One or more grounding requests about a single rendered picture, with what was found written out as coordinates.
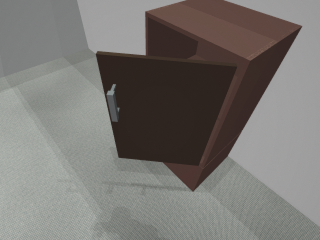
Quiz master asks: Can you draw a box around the handle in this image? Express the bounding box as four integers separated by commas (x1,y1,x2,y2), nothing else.
106,84,120,122

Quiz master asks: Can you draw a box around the cupboard door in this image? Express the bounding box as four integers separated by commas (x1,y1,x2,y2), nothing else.
96,51,237,166

